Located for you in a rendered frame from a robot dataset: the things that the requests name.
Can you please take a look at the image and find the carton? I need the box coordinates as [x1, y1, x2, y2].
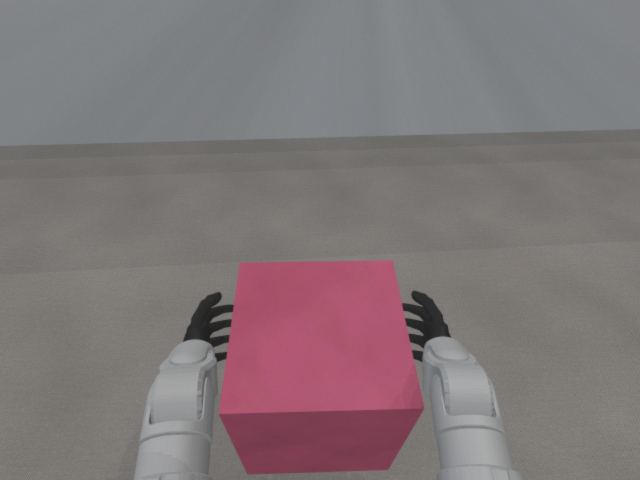
[219, 260, 424, 474]

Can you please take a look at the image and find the robot left hand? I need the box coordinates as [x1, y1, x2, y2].
[183, 292, 234, 362]

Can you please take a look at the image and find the robot right forearm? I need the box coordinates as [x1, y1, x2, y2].
[422, 336, 523, 480]

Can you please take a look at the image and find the robot left forearm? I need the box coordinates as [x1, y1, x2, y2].
[134, 339, 218, 480]

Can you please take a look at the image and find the robot right hand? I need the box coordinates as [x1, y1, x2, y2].
[402, 291, 451, 362]

